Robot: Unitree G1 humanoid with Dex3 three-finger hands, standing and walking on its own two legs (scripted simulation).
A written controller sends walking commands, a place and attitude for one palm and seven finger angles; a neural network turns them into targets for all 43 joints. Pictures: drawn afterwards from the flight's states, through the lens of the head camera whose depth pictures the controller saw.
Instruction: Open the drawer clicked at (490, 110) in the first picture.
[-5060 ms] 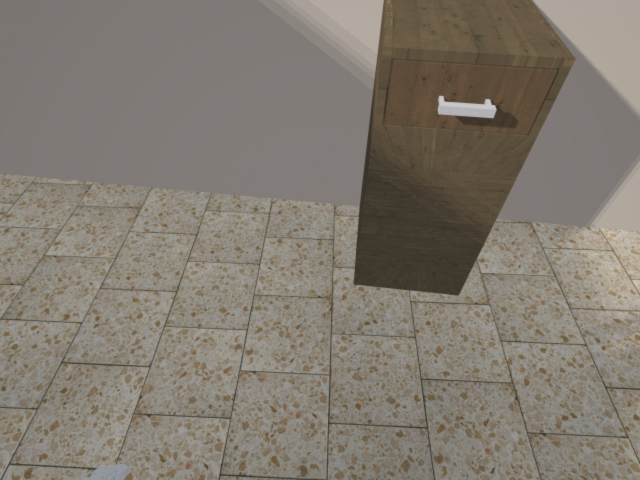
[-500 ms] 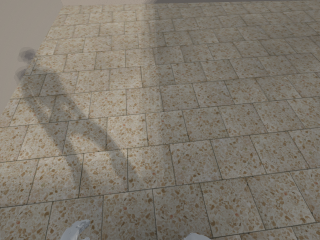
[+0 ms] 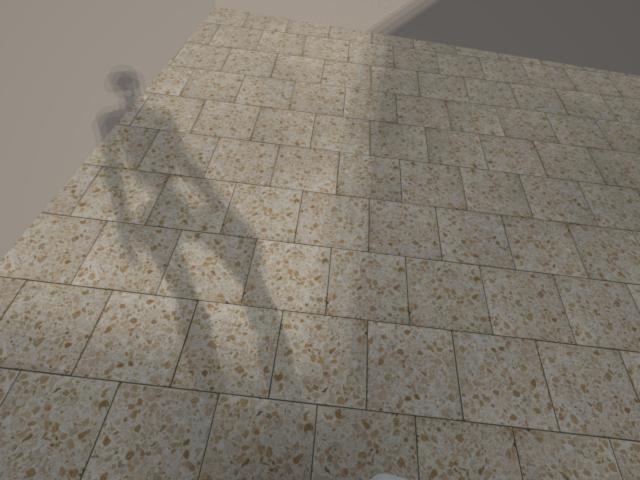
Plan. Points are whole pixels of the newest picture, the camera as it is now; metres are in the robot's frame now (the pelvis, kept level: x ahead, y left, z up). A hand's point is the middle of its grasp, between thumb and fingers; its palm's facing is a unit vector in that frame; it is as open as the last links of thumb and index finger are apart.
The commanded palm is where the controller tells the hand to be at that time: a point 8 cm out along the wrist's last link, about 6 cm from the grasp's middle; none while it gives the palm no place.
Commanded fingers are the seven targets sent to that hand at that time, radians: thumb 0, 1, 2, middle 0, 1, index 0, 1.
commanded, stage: turn to face it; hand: left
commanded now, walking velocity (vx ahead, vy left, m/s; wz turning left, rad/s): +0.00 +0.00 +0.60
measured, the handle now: out of the picture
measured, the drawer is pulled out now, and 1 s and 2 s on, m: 0.00 0.00 0.00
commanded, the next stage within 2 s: none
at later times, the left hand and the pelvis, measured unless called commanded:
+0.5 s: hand out of the picture +0.03 +0.14 -0.13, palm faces +0.31 -0.91 -0.28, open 7.3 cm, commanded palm none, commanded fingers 0.00 0.90 0.90 -0.20 -0.30 -0.20 -0.30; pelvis -0.01 -0.07 +0.01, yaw +18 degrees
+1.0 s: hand out of the picture -0.12 +0.17 -0.16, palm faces +0.61 -0.75 -0.26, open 7.3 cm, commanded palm none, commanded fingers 0.00 0.90 0.90 -0.20 -0.30 -0.20 -0.30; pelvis -0.04 -0.04 +0.01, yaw +36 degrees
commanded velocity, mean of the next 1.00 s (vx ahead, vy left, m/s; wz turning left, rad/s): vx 0.00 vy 0.00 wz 0.60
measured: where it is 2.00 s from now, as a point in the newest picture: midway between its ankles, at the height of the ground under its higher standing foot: outside the picture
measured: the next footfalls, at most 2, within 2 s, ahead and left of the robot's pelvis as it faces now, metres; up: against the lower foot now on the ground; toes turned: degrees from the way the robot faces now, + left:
right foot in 0.36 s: +0.05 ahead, -0.17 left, +0.00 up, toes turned +10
left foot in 0.80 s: -0.05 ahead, +0.07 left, +0.00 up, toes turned +37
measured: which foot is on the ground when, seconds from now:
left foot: down 0.00-0.36, up 0.38-0.78, down 0.80-1.00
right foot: up 0.00-0.34, down 0.36-0.80, up 0.82-1.00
